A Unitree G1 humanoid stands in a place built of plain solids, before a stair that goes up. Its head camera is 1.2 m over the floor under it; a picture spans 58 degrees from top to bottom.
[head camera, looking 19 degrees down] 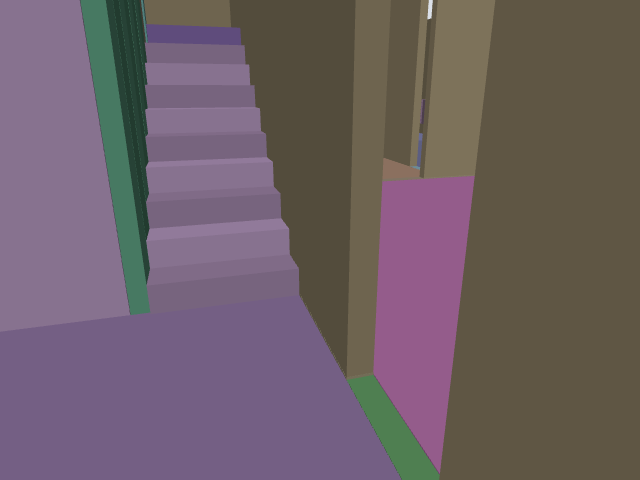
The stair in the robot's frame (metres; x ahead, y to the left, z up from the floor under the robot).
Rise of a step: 0.18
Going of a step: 0.25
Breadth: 0.87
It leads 16 degrees to the left of straight ahead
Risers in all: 10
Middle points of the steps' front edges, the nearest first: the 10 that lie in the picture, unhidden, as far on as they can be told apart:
2.31 0.55 0.18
2.55 0.62 0.36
2.80 0.69 0.54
3.04 0.76 0.71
3.29 0.83 0.89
3.53 0.90 1.07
3.77 0.97 1.25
4.02 1.04 1.42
4.26 1.11 1.60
4.50 1.19 1.78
